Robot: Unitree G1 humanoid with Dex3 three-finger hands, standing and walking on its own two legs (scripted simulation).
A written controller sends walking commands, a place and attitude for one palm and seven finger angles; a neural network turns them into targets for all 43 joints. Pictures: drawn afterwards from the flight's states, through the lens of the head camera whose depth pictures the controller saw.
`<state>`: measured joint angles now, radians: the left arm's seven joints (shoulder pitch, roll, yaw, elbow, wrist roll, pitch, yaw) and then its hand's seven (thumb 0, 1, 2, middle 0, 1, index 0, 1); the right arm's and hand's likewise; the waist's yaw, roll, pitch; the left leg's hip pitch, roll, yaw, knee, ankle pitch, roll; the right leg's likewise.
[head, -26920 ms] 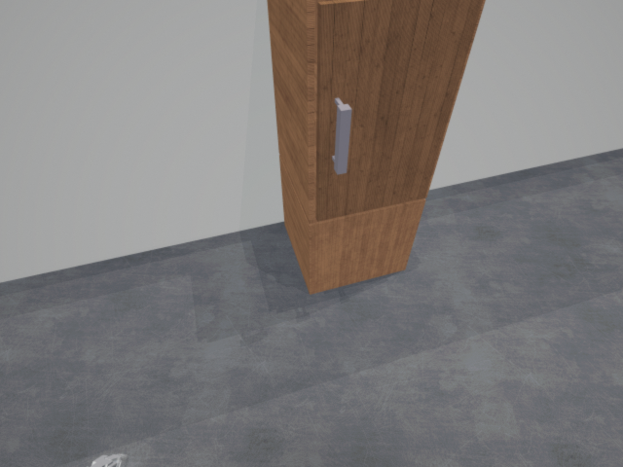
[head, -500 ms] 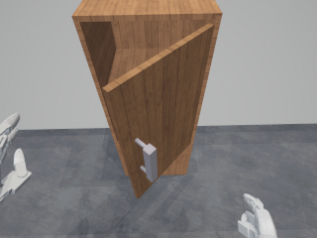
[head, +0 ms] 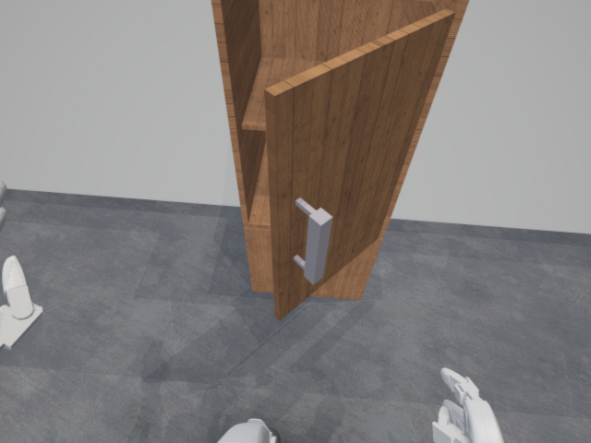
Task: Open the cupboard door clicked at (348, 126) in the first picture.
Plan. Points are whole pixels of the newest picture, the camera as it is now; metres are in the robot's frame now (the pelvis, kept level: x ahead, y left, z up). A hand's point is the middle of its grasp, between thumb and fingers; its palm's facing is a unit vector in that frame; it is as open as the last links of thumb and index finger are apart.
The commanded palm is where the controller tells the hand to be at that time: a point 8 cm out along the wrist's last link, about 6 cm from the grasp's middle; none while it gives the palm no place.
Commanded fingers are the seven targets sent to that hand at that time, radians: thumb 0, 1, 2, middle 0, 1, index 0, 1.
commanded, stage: step back with the hand held close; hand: left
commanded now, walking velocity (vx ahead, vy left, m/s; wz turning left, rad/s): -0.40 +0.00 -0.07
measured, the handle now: (308, 242) +0.44 +0.02 -0.03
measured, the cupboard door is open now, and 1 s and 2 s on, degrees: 47 47 47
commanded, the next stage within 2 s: stop stepping back and stand still in 0.26 s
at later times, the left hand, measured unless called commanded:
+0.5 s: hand (8, 409) +0.12 +0.23 +0.18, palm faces +0.27 -0.84 -0.46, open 7.4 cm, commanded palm +0.06 +0.29 +0.19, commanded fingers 0.00 0.90 0.90 -0.20 -0.30 -0.20 -0.30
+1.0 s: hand out of the picture +0.07 +0.24 +0.17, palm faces +0.33 -0.83 -0.44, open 7.4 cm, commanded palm +0.01 +0.28 +0.19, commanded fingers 0.00 0.90 0.90 -0.20 -0.30 -0.20 -0.30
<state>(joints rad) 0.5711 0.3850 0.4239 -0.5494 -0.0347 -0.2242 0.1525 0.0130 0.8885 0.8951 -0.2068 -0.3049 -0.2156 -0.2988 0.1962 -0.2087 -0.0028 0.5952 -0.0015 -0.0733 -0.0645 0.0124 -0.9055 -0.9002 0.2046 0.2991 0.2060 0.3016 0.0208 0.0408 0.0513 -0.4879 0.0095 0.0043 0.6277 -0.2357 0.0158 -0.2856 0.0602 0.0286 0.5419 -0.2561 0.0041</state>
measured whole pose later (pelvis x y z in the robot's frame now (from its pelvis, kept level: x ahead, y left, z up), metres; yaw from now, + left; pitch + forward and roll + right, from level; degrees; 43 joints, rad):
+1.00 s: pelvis -0.17 +0.01 +0.00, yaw -8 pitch -1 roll +1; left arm 0.51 0.41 0.43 -0.44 -0.04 -0.19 0.16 0.01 0.89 0.90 -0.20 -0.30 -0.21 -0.30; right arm 0.22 -0.17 0.02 0.64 -0.01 -0.16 -0.08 0.01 -0.91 -0.90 0.20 0.30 0.20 0.30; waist -0.03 -0.03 0.00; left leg -0.35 -0.01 0.04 0.50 -0.14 0.02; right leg -0.18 0.02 -0.01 0.60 -0.44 -0.01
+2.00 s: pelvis -0.19 +0.02 +0.01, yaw -4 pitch -1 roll -1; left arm 0.36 0.17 0.00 1.12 0.01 0.04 0.01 0.01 0.97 0.89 -0.20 -0.30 -0.21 -0.30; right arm 0.28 -0.17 0.02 1.09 -0.02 0.04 -0.03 0.01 -0.91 -0.90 0.20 0.30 0.20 0.30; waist 0.01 -0.01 0.08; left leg -0.30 0.01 0.01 0.47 -0.15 0.02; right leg -0.12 0.02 -0.09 0.43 -0.28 -0.02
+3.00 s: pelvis -0.17 +0.01 +0.01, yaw -4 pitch -1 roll +0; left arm 0.32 0.12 0.01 1.15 0.01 0.00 0.04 0.00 0.91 0.90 -0.19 -0.30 -0.20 -0.30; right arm 0.27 -0.13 0.00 1.15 -0.02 0.01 -0.04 0.01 -0.92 -0.90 0.20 0.30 0.20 0.30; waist -0.01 0.01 0.06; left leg -0.24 0.01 0.03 0.43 -0.17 0.01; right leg -0.08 0.01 -0.07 0.41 -0.31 -0.03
